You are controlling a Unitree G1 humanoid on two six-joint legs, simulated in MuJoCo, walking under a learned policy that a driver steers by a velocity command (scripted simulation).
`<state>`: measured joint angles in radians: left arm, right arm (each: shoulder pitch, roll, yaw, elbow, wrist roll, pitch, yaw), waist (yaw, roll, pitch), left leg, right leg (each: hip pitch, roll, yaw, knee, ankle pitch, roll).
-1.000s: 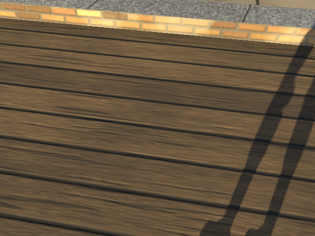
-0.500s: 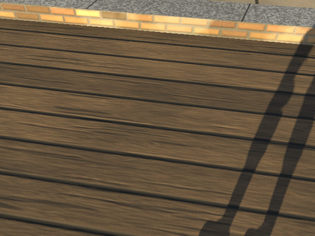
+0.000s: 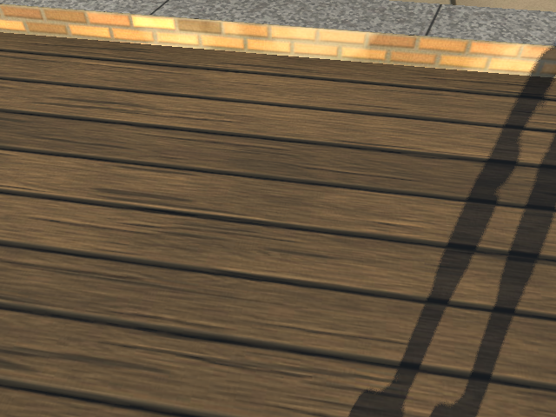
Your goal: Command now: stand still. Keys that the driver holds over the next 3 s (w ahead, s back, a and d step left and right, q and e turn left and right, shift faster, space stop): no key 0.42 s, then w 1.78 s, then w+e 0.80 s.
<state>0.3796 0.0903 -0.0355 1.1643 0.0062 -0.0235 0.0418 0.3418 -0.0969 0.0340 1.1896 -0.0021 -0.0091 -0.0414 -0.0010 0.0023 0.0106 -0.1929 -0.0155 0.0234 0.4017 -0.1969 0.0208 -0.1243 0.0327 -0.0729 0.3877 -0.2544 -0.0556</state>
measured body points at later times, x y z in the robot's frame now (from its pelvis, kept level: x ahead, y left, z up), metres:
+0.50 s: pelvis +0.01 -0.01 +0.00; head +0.01 -0.02 +0.45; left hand -0.05 +0.18 -0.16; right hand -0.04 -0.21 -0.17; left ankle +0.01 +0.11 -0.74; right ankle -0.03 -0.08 -0.74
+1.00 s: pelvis +0.18 +0.06 +0.00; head +0.19 +0.08 +0.45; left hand +0.17 +0.30 -0.16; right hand +0.19 -0.18 -0.14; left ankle +0.17 +0.13 -0.74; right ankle +0.11 -0.07 -0.67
